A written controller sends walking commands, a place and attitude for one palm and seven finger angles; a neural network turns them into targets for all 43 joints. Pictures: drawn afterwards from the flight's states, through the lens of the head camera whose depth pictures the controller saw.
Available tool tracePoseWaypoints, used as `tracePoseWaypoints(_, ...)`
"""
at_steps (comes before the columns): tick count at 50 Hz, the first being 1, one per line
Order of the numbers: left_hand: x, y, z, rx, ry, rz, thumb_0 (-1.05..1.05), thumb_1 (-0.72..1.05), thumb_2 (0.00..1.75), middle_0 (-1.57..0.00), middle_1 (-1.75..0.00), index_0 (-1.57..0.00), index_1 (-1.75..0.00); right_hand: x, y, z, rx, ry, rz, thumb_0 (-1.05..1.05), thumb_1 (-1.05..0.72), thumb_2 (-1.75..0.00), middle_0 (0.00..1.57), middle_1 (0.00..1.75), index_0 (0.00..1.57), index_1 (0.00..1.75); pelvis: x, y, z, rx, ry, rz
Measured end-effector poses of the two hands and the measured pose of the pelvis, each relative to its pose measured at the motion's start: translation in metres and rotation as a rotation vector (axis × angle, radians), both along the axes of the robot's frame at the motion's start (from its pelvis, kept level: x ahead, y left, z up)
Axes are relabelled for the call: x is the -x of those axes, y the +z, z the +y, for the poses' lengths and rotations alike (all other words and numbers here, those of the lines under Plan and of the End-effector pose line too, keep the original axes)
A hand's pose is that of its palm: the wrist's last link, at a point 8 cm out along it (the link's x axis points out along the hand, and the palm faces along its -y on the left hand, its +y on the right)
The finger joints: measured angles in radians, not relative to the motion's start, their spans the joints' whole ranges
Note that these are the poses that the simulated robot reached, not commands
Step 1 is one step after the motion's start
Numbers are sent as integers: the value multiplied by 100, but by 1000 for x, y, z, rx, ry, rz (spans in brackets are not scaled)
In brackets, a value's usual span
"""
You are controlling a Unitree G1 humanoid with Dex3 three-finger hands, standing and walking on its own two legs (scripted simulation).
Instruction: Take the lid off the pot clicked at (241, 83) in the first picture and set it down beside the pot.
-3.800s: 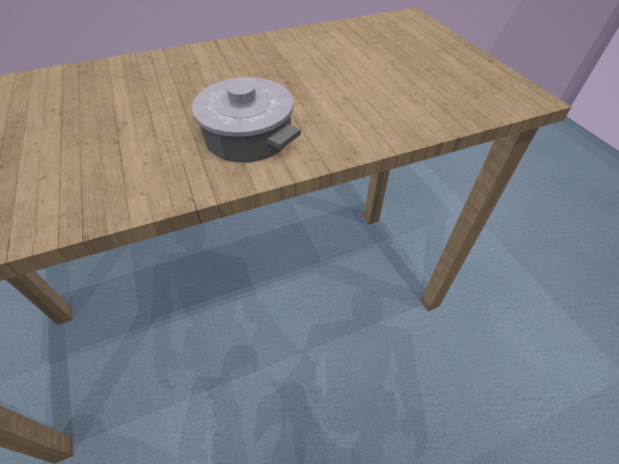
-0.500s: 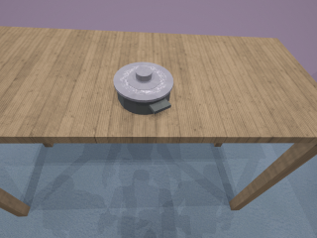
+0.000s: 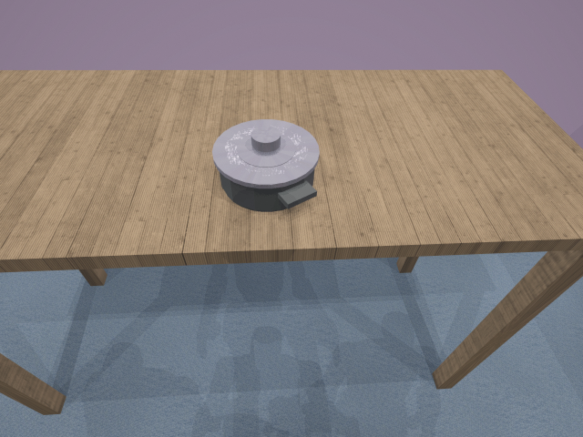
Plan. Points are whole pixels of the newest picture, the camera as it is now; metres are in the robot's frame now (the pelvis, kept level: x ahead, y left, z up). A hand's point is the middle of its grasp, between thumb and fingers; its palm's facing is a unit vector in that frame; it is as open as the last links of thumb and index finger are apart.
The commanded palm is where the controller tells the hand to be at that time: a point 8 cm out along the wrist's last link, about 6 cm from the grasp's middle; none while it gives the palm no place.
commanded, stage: look again from close up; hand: left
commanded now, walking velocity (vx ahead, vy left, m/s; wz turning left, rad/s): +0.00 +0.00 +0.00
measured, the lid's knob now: (266, 138) +0.50 +0.07 +0.16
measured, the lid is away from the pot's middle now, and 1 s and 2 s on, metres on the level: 0.00 0.00 0.00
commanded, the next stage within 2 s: shuffle to correct the standing spot in 0.80 s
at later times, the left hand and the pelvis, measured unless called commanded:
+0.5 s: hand out of the picture -0.02 +0.19 -0.18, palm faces +0.03 -0.99 -0.17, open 7.4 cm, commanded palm none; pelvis -0.01 +0.02 +0.00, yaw +0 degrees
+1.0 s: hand out of the picture +0.00 +0.20 -0.18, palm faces +0.03 -0.99 -0.16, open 7.4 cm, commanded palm none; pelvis +0.00 +0.03 +0.01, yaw +0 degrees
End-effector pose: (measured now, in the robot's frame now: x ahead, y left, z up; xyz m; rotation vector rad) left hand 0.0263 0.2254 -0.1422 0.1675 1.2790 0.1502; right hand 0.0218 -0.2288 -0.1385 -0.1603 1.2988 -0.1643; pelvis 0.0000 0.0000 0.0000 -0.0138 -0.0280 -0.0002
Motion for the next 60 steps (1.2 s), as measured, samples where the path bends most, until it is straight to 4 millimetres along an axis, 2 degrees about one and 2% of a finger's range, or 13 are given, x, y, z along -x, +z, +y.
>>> tracePoseWaypoints(12, 28, -6, 11, 29, 14, 53, 0, 91, 90, -20, -30, -20, -30, -11, 11, 10, 26, 26, -39, 1, -92, -90, 20, 30, 20, 30, 7, 2, 13, 5, 0, 5)
tracePoseWaypoints(25, 50, -8, 19, 46, 29, 119, 0, 91, 90, -20, -30, -20, -30, -12, 15, 20, 37, 33, -18, 1, -92, -90, 20, 30, 20, 30, 7, 4, 23, 6, 2, 11)
tracePoseWaypoints(32, 50, -8, 21, 49, 32, 128, 0, 91, 90, -20, -30, -20, -30, -9, 15, 24, 38, 27, -3, 1, -92, -90, 20, 30, 20, 30, 5, 5, 26, 4, 2, 13)
tracePoseWaypoints(49, 31, -8, 20, 53, 25, 95, 0, 91, 90, -20, -30, -20, -30, -3, 14, 26, 38, 12, 19, 1, -93, -90, 20, 30, 20, 30, 1, 6, 27, 2, 4, 12)
tracePoseWaypoints(60, 30, -8, 8, 45, 54, 117, 0, 91, 90, -20, -30, -20, -30, 1, 12, 13, 30, 5, 69, 1, -92, -90, 20, 30, 20, 30, -9, 5, 8, -4, 39, 39)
